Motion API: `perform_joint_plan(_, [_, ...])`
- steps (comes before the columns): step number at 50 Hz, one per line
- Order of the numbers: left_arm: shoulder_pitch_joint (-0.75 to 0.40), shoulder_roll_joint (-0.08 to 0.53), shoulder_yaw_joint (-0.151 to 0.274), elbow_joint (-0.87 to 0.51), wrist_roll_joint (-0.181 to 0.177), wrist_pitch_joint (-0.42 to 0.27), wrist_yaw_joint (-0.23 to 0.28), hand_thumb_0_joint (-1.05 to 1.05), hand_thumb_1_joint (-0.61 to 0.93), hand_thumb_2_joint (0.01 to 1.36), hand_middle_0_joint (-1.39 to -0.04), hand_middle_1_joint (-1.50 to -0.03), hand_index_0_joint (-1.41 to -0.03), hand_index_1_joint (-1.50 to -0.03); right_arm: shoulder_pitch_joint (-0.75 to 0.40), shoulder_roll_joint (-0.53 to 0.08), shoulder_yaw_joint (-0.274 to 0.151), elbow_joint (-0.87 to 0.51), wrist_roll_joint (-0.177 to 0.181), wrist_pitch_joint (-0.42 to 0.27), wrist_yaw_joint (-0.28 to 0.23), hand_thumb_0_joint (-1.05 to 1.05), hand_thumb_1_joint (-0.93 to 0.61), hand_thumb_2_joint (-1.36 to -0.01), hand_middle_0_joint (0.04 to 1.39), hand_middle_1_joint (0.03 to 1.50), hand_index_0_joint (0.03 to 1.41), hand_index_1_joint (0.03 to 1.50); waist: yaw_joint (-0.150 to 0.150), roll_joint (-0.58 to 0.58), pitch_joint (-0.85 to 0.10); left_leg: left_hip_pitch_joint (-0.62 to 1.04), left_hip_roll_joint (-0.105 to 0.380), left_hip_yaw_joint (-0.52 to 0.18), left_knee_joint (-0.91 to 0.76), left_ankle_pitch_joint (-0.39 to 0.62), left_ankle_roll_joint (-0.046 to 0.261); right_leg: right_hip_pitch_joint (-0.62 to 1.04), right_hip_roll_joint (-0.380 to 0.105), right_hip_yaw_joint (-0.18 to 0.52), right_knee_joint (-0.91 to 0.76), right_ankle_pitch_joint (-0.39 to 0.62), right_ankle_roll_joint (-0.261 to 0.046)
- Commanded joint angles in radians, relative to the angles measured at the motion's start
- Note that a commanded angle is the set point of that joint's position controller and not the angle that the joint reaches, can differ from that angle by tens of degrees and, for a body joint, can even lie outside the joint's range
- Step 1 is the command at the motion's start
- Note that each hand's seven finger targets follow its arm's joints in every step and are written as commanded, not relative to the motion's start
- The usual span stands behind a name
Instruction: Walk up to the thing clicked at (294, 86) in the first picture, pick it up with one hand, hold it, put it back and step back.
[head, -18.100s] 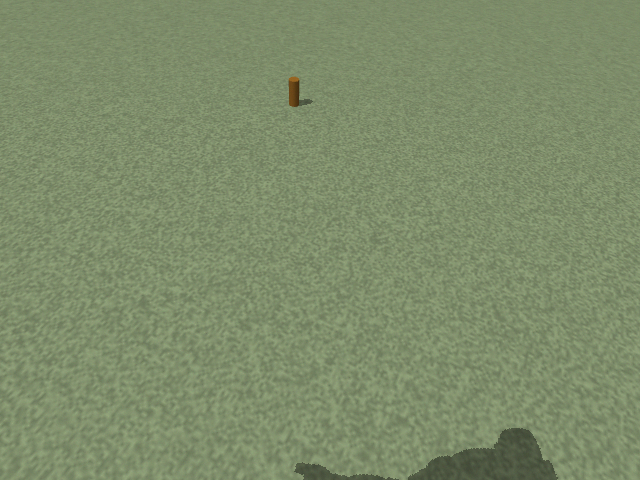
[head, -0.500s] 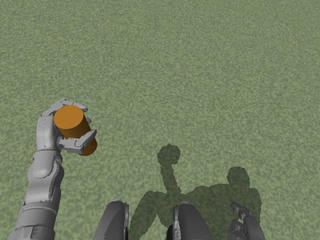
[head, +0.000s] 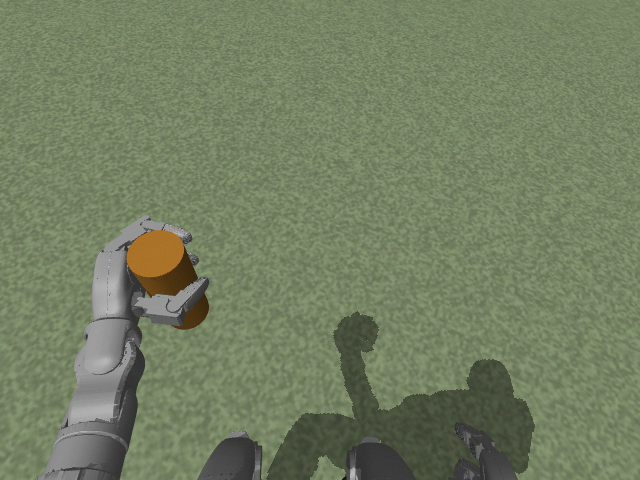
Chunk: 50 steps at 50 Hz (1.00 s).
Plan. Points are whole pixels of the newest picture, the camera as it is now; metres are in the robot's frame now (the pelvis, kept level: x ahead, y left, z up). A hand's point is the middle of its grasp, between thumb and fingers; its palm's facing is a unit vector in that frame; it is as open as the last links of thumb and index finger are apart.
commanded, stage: lift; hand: left
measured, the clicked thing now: (173, 285) +0.34 +0.18 +0.01
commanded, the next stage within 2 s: hold in 0.28 s
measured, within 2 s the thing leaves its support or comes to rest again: neither
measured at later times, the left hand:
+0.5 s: hand (176, 259) +0.35 +0.17 +0.06, palm faces +0.15 -0.99 -0.04, open 8.4 cm
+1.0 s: hand (178, 256) +0.35 +0.16 +0.08, palm faces +0.15 -0.99 -0.03, open 8.4 cm
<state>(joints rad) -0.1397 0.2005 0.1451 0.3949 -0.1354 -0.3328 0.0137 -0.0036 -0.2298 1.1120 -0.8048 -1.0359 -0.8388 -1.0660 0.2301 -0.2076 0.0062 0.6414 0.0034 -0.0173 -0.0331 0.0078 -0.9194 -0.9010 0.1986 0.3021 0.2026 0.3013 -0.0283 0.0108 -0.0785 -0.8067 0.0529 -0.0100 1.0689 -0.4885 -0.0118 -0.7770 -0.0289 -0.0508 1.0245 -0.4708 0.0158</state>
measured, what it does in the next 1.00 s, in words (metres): stands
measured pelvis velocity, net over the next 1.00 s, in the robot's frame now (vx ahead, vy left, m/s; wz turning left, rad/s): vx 0.01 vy -0.01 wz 0.00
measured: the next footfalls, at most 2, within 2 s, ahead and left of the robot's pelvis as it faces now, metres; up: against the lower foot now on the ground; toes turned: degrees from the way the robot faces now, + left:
none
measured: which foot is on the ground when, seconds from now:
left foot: down 0.00-1.00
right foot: down 0.00-1.00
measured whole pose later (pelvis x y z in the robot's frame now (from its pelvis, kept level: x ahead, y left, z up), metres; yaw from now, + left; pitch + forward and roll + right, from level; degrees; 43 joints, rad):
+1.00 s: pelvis +0.01 -0.01 +0.03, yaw +0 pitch +6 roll -1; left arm -0.12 0.17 0.12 0.42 -0.13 -0.34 0.02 0.00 -0.23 1.11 -0.80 -1.04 -0.84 -1.07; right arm 0.23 -0.21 0.00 0.66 0.00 0.01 -0.02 0.01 -0.93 -0.90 0.20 0.30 0.20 0.30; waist -0.02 0.01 -0.03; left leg -0.54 0.05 0.01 0.85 -0.42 -0.02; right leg -0.52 -0.02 -0.04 0.82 -0.41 0.01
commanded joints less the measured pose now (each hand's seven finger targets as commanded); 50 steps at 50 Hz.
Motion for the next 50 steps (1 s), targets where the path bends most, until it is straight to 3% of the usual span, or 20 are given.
perform_joint_plan(1, [-0.285, 0.115, 0.049, -0.270, -0.023, -0.095, 0.005, 0.000, 0.257, 1.196, -1.237, -1.330, -1.253, -1.328, 0.000, -0.136, -0.055, -0.114, -0.001, -0.041, -0.016, 0.000, -0.914, -0.899, 0.200, 0.299, 0.200, 0.299, -0.009, 0.021, -0.343, 0.233, -0.036, -0.006, -0.179, 0.269, 0.015, 0.214, 0.034, 0.007, -0.165, 0.305, -0.023])
perform_joint_plan(6, [-0.277, 0.115, 0.038, -0.271, -0.014, -0.093, 0.006, 0.000, 0.220, 1.208, -1.239, -1.338, -1.253, -1.338, -0.003, -0.133, -0.054, -0.113, -0.002, -0.034, -0.013, 0.000, -0.911, -0.899, 0.200, 0.299, 0.200, 0.299, -0.002, 0.023, -0.311, 0.241, -0.039, 0.002, -0.205, 0.283, 0.016, 0.260, 0.029, 0.011, -0.194, 0.327, -0.021])
perform_joint_plan(7, [-0.237, 0.111, 0.056, -0.203, -0.018, -0.088, 0.007, 0.000, 0.233, 1.207, -1.236, -1.340, -1.251, -1.339, 0.010, -0.132, -0.056, -0.094, -0.003, -0.031, -0.012, 0.000, -0.911, -0.899, 0.200, 0.300, 0.200, 0.300, -0.004, 0.014, -0.297, 0.250, -0.037, 0.001, -0.207, 0.289, 0.015, 0.248, 0.035, 0.009, -0.196, 0.326, -0.022])
perform_joint_plan(9, [-0.319, 0.130, 0.048, -0.315, -0.015, -0.105, 0.010, 0.000, 0.247, 1.204, -1.228, -1.330, -1.242, -1.330, 0.008, -0.139, -0.061, -0.100, -0.004, -0.031, -0.008, 0.000, -0.908, -0.898, 0.200, 0.300, 0.200, 0.300, 0.001, 0.065, -0.322, 0.294, -0.035, -0.002, -0.224, 0.307, 0.007, 0.250, 0.035, 0.004, -0.192, 0.330, -0.029])
perform_joint_plan(14, [-0.219, 0.082, 0.042, -0.178, -0.021, -0.091, 0.008, 0.000, 0.272, 1.223, -1.253, -1.354, -1.265, -1.355, 0.005, -0.131, -0.056, -0.096, -0.004, -0.027, -0.006, 0.000, -0.913, -0.900, 0.200, 0.300, 0.200, 0.300, -0.008, -0.001, -0.267, 0.280, -0.036, -0.001, -0.242, 0.297, 0.012, 0.273, 0.038, 0.002, -0.220, 0.328, -0.023])
perform_joint_plan(16, [-0.330, 0.135, 0.049, -0.320, -0.017, -0.111, 0.010, 0.000, 0.282, 1.225, -1.252, -1.354, -1.265, -1.354, 0.007, -0.145, -0.065, -0.100, -0.004, -0.027, -0.007, 0.000, -0.910, -0.900, 0.200, 0.300, 0.200, 0.300, -0.005, 0.055, -0.336, 0.339, -0.036, 0.003, -0.244, 0.345, 0.008, 0.297, 0.036, 0.006, -0.217, 0.371, -0.025])
perform_joint_plan(20, [-0.252, 0.085, 0.030, -0.204, -0.020, -0.096, 0.003, 0.000, 0.255, 1.162, -1.286, -1.364, -1.302, -1.359, -0.002, -0.133, -0.058, -0.104, -0.003, -0.022, -0.005, 0.000, -0.931, -0.902, 0.200, 0.300, 0.200, 0.300, -0.008, 0.012, -0.275, 0.320, -0.036, 0.005, -0.252, 0.344, 0.013, 0.304, 0.037, 0.007, -0.235, 0.378, -0.020])
perform_joint_plan(21, [-0.304, 0.115, 0.045, -0.288, -0.021, -0.107, 0.008, 0.000, 0.266, 1.149, -1.264, -1.339, -1.279, -1.335, 0.009, -0.138, -0.062, -0.098, -0.004, -0.021, -0.005, 0.000, -0.924, -0.901, 0.200, 0.300, 0.199, 0.300, -0.002, 0.027, -0.311, 0.336, -0.035, 0.005, -0.259, 0.352, 0.010, 0.322, 0.038, 0.006, -0.234, 0.382, -0.023])
perform_joint_plan(24, [-0.274, 0.104, 0.041, -0.259, -0.020, -0.099, 0.011, 0.000, 0.267, 1.138, -1.260, -1.337, -1.278, -1.329, 0.008, -0.136, -0.059, -0.097, -0.005, -0.019, -0.006, 0.000, -0.925, -0.901, 0.200, 0.300, 0.200, 0.300, -0.001, 0.021, -0.296, 0.341, -0.038, 0.013, -0.261, 0.364, 0.013, 0.333, 0.034, 0.010, -0.250, 0.404, -0.019])
perform_joint_plan(25, [-0.224, 0.062, 0.020, -0.178, -0.020, -0.091, 0.010, 0.000, 0.262, 1.133, -1.249, -1.325, -1.265, -1.319, 0.002, -0.133, -0.055, -0.100, -0.006, -0.018, -0.003, 0.000, -0.926, -0.901, 0.200, 0.300, 0.200, 0.300, -0.015, -0.014, -0.271, 0.330, -0.037, 0.011, -0.264, 0.362, 0.015, 0.334, 0.036, 0.008, -0.252, 0.404, -0.017])
perform_joint_plan(28, [-0.323, 0.140, 0.056, -0.296, -0.006, -0.113, 0.018, 0.000, 0.287, 1.142, -1.256, -1.333, -1.272, -1.327, -0.002, -0.140, -0.063, -0.100, -0.006, -0.014, -0.002, 0.000, -0.923, -0.901, 0.200, 0.300, 0.200, 0.300, 0.006, 0.052, -0.291, 0.370, -0.037, 0.009, -0.285, 0.363, 0.007, 0.332, 0.036, 0.005, -0.255, 0.383, -0.024])
perform_joint_plan(32, [-0.242, 0.064, 0.031, -0.190, -0.026, -0.104, 0.008, 0.000, 0.318, 1.139, -1.260, -1.328, -1.275, -1.321, -0.018, -0.132, -0.057, -0.105, -0.003, -0.019, 0.000, 0.000, -0.922, -0.901, 0.200, 0.300, 0.200, 0.300, -0.005, -0.010, -0.239, 0.337, -0.039, 0.009, -0.295, 0.320, 0.011, 0.342, 0.037, 0.004, -0.272, 0.358, -0.018])
perform_joint_plan(33, [-0.313, 0.123, 0.058, -0.301, -0.020, -0.119, 0.016, 0.000, 0.303, 1.129, -1.249, -1.322, -1.264, -1.315, -0.016, -0.135, -0.061, -0.103, -0.004, -0.019, 0.000, 0.000, -0.927, -0.902, 0.200, 0.300, 0.200, 0.300, 0.013, 0.030, -0.277, 0.360, -0.039, 0.012, -0.300, 0.331, 0.009, 0.360, 0.035, 0.007, -0.272, 0.366, -0.020])
perform_joint_plan(34, [-0.295, 0.128, 0.053, -0.268, -0.009, -0.115, 0.017, 0.000, 0.304, 1.130, -1.253, -1.320, -1.268, -1.314, -0.010, -0.137, -0.061, -0.100, -0.006, -0.014, -0.003, 0.000, -0.928, -0.902, 0.200, 0.300, 0.200, 0.300, 0.005, 0.038, -0.291, 0.374, -0.041, 0.016, -0.298, 0.342, 0.010, 0.359, 0.034, 0.010, -0.276, 0.376, -0.019])
perform_joint_plan(35, [-0.239, 0.091, 0.025, -0.224, -0.005, -0.106, 0.014, 0.000, 0.308, 1.130, -1.252, -1.317, -1.266, -1.312, -0.008, -0.136, -0.060, -0.102, -0.006, -0.012, -0.003, 0.000, -0.925, -0.902, 0.200, 0.300, 0.200, 0.300, -0.002, 0.013, -0.279, 0.381, -0.038, 0.016, -0.302, 0.352, 0.010, 0.363, 0.036, 0.008, -0.277, 0.385, -0.019])
perform_joint_plan(36, [-0.275, 0.099, 0.031, -0.285, -0.011, -0.110, 0.014, 0.000, 0.328, 1.137, -1.247, -1.315, -1.262, -1.309, -0.006, -0.135, -0.061, -0.102, -0.007, -0.013, -0.003, 0.000, -0.919, -0.901, 0.200, 0.300, 0.200, 0.300, 0.002, 0.032, -0.289, 0.374, -0.042, 0.021, -0.300, 0.359, 0.010, 0.374, 0.034, 0.011, -0.281, 0.401, -0.018])
perform_joint_plan(40, [-0.262, 0.077, 0.020, -0.231, -0.017, -0.100, 0.011, 0.000, 0.323, 1.152, -1.253, -1.331, -1.268, -1.325, -0.015, -0.132, -0.057, -0.101, -0.004, -0.015, -0.002, 0.000, -0.920, -0.902, 0.200, 0.300, 0.200, 0.300, -0.007, -0.004, -0.260, 0.378, -0.040, 0.018, -0.309, 0.351, 0.013, 0.380, 0.035, 0.009, -0.295, 0.396, -0.014])
perform_joint_plan(41, [-0.306, 0.119, 0.045, -0.299, -0.013, -0.108, 0.015, 0.000, 0.327, 1.153, -1.259, -1.332, -1.273, -1.327, -0.011, -0.134, -0.060, -0.097, -0.004, -0.015, -0.003, 0.000, -0.920, -0.902, 0.200, 0.300, 0.200, 0.300, 0.004, 0.011, -0.296, 0.390, -0.040, 0.019, -0.312, 0.366, 0.012, 0.403, 0.032, 0.011, -0.294, 0.413, -0.014])
perform_joint_plan(42, [-0.252, 0.094, 0.034, -0.206, -0.008, -0.099, 0.014, 0.000, 0.303, 1.153, -1.265, -1.344, -1.281, -1.338, -0.018, -0.136, -0.059, -0.095, -0.005, -0.013, -0.004, 0.000, -0.923, -0.902, 0.200, 0.300, 0.200, 0.300, -0.003, 0.009, -0.247, 0.387, -0.042, 0.021, -0.314, 0.360, 0.013, 0.380, 0.032, 0.011, -0.299, 0.401, -0.014])
perform_joint_plan(50, [-0.279, 0.093, 0.026, -0.248, -0.012, -0.104, 0.013, 0.000, 0.311, 1.156, -1.257, -1.339, -1.271, -1.334, -0.030, -0.133, -0.058, -0.105, -0.002, -0.014, 0.001, 0.000, -0.921, -0.903, 0.200, 0.300, 0.200, 0.300, 0.005, 0.031, -0.244, 0.416, -0.040, 0.015, -0.348, 0.347, 0.006, 0.397, 0.035, 0.004, -0.315, 0.370, -0.020])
